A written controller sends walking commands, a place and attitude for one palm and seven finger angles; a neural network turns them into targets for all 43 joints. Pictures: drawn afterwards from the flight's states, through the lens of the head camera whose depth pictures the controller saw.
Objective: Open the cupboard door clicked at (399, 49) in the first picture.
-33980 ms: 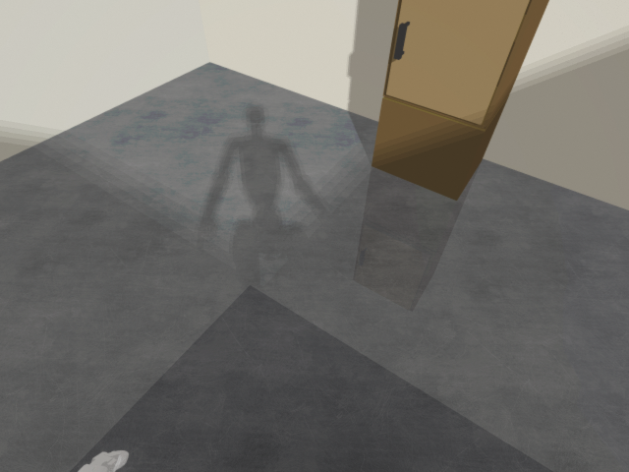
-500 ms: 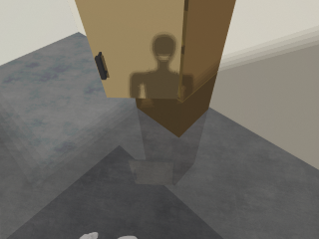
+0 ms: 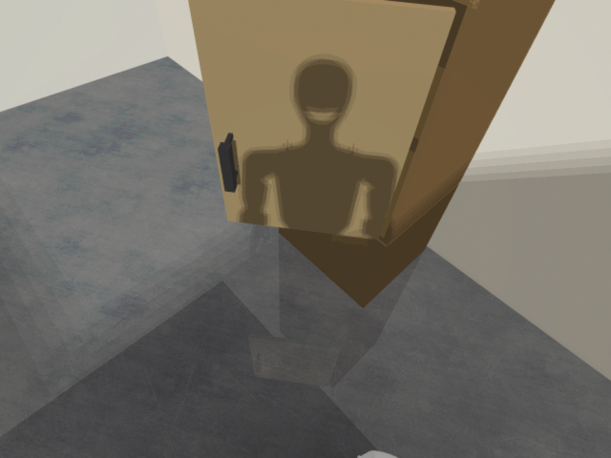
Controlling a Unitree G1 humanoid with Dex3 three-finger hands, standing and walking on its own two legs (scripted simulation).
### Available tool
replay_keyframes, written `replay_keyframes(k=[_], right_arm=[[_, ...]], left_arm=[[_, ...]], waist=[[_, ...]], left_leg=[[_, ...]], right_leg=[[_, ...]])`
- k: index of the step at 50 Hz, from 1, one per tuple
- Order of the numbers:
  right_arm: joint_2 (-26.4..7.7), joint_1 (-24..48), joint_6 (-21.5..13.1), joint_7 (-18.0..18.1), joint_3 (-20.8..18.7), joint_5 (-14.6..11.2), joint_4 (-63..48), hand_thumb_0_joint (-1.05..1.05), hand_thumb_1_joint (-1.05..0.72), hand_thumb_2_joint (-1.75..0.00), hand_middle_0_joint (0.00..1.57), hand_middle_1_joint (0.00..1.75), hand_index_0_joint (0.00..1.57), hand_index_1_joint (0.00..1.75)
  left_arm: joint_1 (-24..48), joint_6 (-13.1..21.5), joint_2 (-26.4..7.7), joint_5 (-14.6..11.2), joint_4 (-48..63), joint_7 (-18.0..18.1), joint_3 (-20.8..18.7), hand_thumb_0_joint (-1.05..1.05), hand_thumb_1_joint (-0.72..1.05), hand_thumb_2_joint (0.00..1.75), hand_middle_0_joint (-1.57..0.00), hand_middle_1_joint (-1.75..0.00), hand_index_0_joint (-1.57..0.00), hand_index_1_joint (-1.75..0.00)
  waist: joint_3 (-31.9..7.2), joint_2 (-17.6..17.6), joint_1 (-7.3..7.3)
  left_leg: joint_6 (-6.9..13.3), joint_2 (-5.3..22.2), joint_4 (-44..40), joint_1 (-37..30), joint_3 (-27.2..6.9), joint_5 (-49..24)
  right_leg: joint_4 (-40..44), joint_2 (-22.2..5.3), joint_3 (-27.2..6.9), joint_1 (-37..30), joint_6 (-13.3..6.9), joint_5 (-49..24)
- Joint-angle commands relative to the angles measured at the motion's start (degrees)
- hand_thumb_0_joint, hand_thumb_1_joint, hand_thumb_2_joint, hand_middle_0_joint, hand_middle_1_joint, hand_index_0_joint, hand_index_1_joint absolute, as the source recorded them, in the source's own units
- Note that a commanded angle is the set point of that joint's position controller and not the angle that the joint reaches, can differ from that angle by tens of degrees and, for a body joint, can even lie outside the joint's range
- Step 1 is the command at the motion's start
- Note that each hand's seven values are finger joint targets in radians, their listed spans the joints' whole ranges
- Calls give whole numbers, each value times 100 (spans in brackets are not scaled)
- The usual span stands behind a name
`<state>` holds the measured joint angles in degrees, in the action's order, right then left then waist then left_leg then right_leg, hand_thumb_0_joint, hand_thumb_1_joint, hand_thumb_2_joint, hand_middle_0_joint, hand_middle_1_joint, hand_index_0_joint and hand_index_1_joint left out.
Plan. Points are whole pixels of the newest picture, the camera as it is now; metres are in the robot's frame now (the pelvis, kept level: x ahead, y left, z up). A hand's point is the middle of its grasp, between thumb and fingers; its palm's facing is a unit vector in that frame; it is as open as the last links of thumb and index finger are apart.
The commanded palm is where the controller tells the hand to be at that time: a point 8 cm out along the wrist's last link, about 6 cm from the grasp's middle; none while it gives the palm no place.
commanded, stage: take the last steps up to it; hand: left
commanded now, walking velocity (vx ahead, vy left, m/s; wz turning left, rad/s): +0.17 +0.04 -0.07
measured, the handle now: (230, 162) +0.70 +0.24 -0.10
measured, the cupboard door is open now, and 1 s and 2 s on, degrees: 40 40 40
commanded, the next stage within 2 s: come to a stop and stand still in 0.08 s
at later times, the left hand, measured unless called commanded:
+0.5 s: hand (203, 414) +0.19 +0.17 -0.17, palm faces +0.01 -0.98 -0.22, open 7.2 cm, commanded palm none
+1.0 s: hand out of the picture +0.11 +0.22 -0.17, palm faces -0.03 -0.98 -0.19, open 7.4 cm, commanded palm none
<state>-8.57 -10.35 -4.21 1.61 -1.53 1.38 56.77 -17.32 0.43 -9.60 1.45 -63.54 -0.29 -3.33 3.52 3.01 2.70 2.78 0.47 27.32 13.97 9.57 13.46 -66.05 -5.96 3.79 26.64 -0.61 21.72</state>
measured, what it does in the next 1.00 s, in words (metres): steps on the spot: right foot, then left foot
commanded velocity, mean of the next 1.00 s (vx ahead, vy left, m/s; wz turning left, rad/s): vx -0.07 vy -0.03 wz -0.01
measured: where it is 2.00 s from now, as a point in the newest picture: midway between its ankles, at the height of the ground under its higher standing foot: outside the picture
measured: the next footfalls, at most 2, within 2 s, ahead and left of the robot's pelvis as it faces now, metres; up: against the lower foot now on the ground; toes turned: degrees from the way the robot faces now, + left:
right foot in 0.24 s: +0.16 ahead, -0.11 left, +0.00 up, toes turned -9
left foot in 0.62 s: +0.16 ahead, +0.11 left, +0.00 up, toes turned +5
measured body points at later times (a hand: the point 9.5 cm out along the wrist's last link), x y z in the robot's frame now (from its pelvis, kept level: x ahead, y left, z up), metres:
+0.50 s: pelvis +0.11 -0.01 +0.00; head +0.15 -0.01 +0.45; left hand +0.19 +0.23 -0.15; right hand +0.12 -0.24 -0.16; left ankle +0.10 +0.13 -0.70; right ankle +0.13 -0.11 -0.74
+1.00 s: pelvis +0.09 +0.03 +0.01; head +0.13 +0.05 +0.46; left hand +0.12 +0.28 -0.16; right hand +0.12 -0.22 -0.13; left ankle +0.13 +0.13 -0.74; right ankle +0.01 -0.13 -0.68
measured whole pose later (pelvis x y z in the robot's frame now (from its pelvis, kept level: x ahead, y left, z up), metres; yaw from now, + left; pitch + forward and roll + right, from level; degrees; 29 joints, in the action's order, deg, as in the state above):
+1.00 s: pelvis +0.09 +0.03 +0.01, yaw -3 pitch +2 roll -3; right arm -8.9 -11.8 -0.1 2.8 -1.5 1.7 57.9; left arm -13.5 -4.3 -13.3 1.2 -60.3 0.1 -3.8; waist 3.0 1.4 -0.6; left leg 1.4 3.6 23.4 16.8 3.8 8.4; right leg -47.8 -1.6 0.3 17.6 2.2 26.7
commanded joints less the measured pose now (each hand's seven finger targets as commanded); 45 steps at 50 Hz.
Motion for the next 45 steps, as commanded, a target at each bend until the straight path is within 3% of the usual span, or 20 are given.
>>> replay_keyframes(k=[1,7,10,11,12,13,14,15,17,21,25,28,29,30,31,32,34,36,41,45], right_arm=[[-756,-826,-17,1,-105,0,105,0,-90,-90,20,30,20,30],[-826,-905,76,-22,-145,45,236,0,-90,-90,20,30,20,30],[-777,-859,153,-16,-114,1,317,0,-90,-90,20,30,20,30],[-598,-865,153,-20,-76,-47,303,0,-90,-90,20,30,20,30],[-444,-1019,172,-36,-50,-95,258,0,-90,-90,20,30,20,30],[-506,-1036,272,-21,-56,-128,262,0,-90,-90,20,30,20,30],[-380,-913,336,3,-46,-149,274,0,-90,-90,20,30,20,30],[-352,-861,415,19,-56,-159,324,0,-90,-90,20,30,20,30],[-386,-858,531,32,-86,-183,427,0,-90,-90,20,30,20,30],[-336,-708,636,-13,-128,-152,386,0,-90,-90,20,30,20,30],[-375,-595,700,-26,-200,-112,229,0,-90,-90,20,30,20,30],[-434,-876,639,-36,-218,-95,242,0,-90,-90,20,30,20,30],[-561,-986,588,-42,-233,-75,266,0,-90,-90,20,30,20,30],[-989,-956,512,-35,-297,-13,167,0,-90,-90,20,30,20,30],[-1252,-796,509,27,-336,26,11,0,-90,-90,20,30,20,30],[-1289,-553,511,73,-293,62,-111,0,-90,-90,20,30,20,30],[-1104,-146,457,161,-206,50,-187,0,-90,-90,20,30,20,30],[-967,-55,429,185,-143,29,-215,0,-90,-90,20,30,20,30],[-1085,-549,389,218,-225,-8,-93,0,-90,-90,20,30,20,30],[-1207,-813,401,206,-303,11,39,0,-90,-90,20,30,20,30]], left_arm=[[-108,84,-122,4,474,-7,1,0,90,90,-20,-30,-20,-30],[366,92,-139,2,744,-8,19,0,90,90,-20,-30,-20,-30],[-3,134,-274,18,629,17,-11,0,90,90,-20,-30,-20,-30],[-343,206,-581,25,524,65,-54,0,90,90,-20,-30,-20,-30],[-634,261,-987,13,413,127,-105,0,90,90,-20,-30,-20,-30],[-685,261,-1171,-64,386,160,-57,0,90,90,-20,-30,-20,-30],[-344,233,-1092,-41,463,217,-14,0,90,90,-20,-30,-20,-30],[-70,214,-1039,-27,520,263,-23,0,90,90,-20,-30,-20,-30],[271,134,-936,-41,621,316,-33,0,90,90,-20,-30,-20,-30],[389,22,-1089,-30,649,309,-152,0,90,90,-20,-30,-20,-30],[586,-62,-1093,4,758,292,-200,0,90,90,-20,-30,-20,-30],[783,-114,-1040,-9,797,275,-199,0,90,90,-20,-30,-20,-30],[731,-149,-907,-49,816,255,-158,0,90,90,-20,-30,-20,-30],[492,-208,-558,-90,873,239,-99,0,90,90,-20,-30,-20,-30],[499,-254,-398,-101,923,251,-40,0,90,90,-20,-30,-20,-30],[563,-287,-535,-91,956,257,-70,0,90,90,-20,-30,-20,-30],[525,-362,-625,-17,799,192,-134,0,90,90,-20,-30,-20,-30],[339,-343,-708,-11,676,143,-157,0,90,90,-20,-30,-20,-30],[331,-324,-711,4,715,83,-142,0,90,90,-20,-30,-20,-30],[373,-334,-598,-6,765,54,-95,0,90,90,-20,-30,-20,-30]], waist=[[-111,-843,-165],[-67,-827,-191],[-121,-423,35],[-301,179,170],[-629,1063,146],[-840,994,106],[-653,552,29],[-671,996,-55],[-642,777,-138],[-808,417,-111],[-581,533,-181],[-569,736,-406],[-628,315,-448],[-667,-1139,-378],[-512,-1929,-408],[-400,-1456,-387],[-8,-1438,-219],[2,-1239,-166],[-449,-907,-395],[-751,-1143,-528]], left_leg=[[731,1530,-1572,-449,-1009,-1838],[771,1534,-1258,-485,-834,-1708],[359,1132,-428,-33,-576,-1295],[41,709,315,389,-385,-946],[-304,147,1120,1024,-111,435],[-466,61,1897,739,-341,2195],[-456,155,2210,717,-746,2290],[-466,202,2429,804,-867,2160],[-487,196,2522,819,-957,1877],[-620,2,2109,759,-710,1407],[-623,-26,1748,561,-688,1081],[-564,29,359,-188,-649,29],[-470,238,-228,-722,-786,-610],[-48,1363,-771,-731,-2157,-1578],[544,2139,-1183,-52,-2899,-2105],[864,2221,-1272,473,-2732,-1507],[590,1728,-1446,612,-2391,-801],[509,1583,-1376,346,-2147,-747],[565,1689,-1237,-793,-2077,-1365],[612,1781,-1116,-1300,-2045,-1723]], right_leg=[[679,-147,-97,344,61,-427],[2501,99,148,-443,22,-526],[3534,311,263,-1666,7,-1286],[3930,-67,-347,-2418,-83,-2522],[4185,-1253,-1656,-3036,-600,-4310],[4542,-1989,-1973,-2801,-1235,-5425],[4454,-1900,-1750,-2472,-1411,-5928],[4303,-1699,-1626,-2313,-1364,-6286],[4270,-1459,-1046,-2319,-1187,-6323],[4210,-1212,-673,-2398,-1042,-5870],[4272,-1143,-616,-1861,-976,-4821],[3943,-891,-500,-1385,-618,-3368],[3608,-639,-400,-985,-373,-2431],[2909,53,29,-466,22,-424],[1893,420,-123,-477,175,1194],[1242,393,-578,-747,90,1249],[758,439,-797,-385,125,650],[603,436,-833,-199,167,301],[734,420,-701,205,298,166],[1290,369,-516,112,335,407]])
